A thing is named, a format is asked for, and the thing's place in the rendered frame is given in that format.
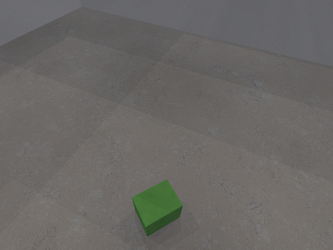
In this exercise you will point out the carton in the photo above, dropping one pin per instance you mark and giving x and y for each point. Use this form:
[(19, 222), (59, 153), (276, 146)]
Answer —
[(157, 206)]

